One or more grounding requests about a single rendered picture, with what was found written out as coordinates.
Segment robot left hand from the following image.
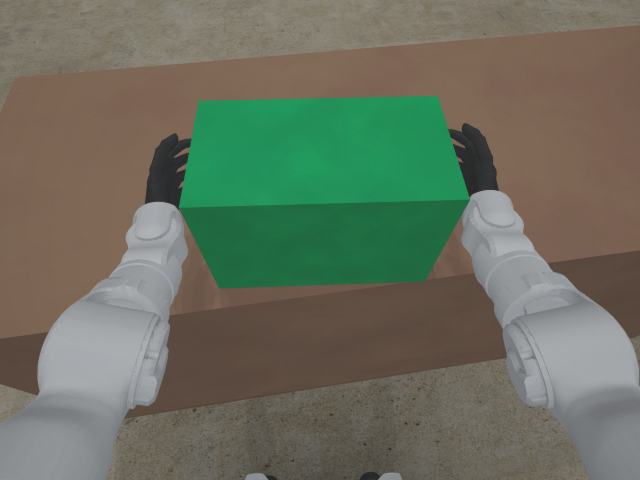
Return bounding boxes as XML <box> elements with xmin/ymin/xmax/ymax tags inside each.
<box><xmin>145</xmin><ymin>133</ymin><xmax>192</xmax><ymax>211</ymax></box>

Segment left robot forearm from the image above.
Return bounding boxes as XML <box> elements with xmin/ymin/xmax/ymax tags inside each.
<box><xmin>37</xmin><ymin>202</ymin><xmax>188</xmax><ymax>391</ymax></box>

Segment robot right hand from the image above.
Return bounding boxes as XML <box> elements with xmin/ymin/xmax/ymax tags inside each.
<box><xmin>448</xmin><ymin>123</ymin><xmax>499</xmax><ymax>197</ymax></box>

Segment robot right upper arm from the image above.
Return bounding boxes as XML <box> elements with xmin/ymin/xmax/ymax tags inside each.
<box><xmin>503</xmin><ymin>301</ymin><xmax>640</xmax><ymax>480</ymax></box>

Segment right robot forearm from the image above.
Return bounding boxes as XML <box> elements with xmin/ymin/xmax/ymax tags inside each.
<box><xmin>461</xmin><ymin>190</ymin><xmax>639</xmax><ymax>384</ymax></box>

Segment carton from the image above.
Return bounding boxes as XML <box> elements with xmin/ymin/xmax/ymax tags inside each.
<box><xmin>179</xmin><ymin>96</ymin><xmax>470</xmax><ymax>288</ymax></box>

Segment pedestal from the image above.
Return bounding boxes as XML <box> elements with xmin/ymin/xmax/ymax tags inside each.
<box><xmin>0</xmin><ymin>25</ymin><xmax>640</xmax><ymax>419</ymax></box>

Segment robot left upper arm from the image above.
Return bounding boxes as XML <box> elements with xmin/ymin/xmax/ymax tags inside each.
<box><xmin>0</xmin><ymin>300</ymin><xmax>170</xmax><ymax>480</ymax></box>

